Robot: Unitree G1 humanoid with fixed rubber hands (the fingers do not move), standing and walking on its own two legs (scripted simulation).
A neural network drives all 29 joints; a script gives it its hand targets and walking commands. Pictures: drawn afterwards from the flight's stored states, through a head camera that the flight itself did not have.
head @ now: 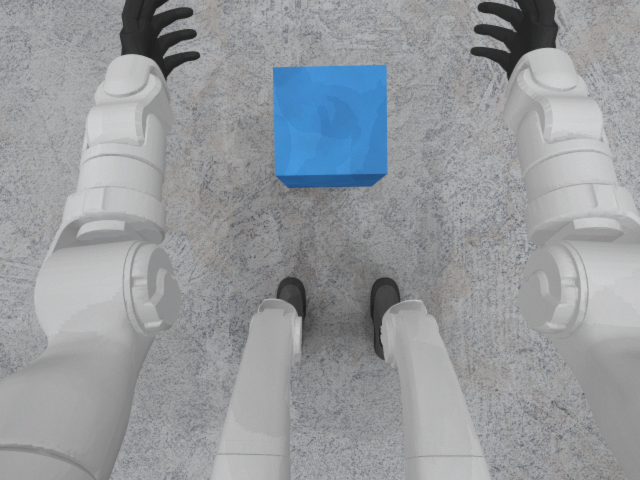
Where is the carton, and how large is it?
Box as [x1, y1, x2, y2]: [273, 65, 387, 187]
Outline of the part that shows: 386,65 273,67 275,175 288,187 370,186 387,173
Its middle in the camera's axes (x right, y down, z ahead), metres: +0.02 -0.22 +0.84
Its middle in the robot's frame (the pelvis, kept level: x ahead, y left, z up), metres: +0.55 +0.02 -0.53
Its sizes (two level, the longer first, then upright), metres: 0.210 0.200 0.250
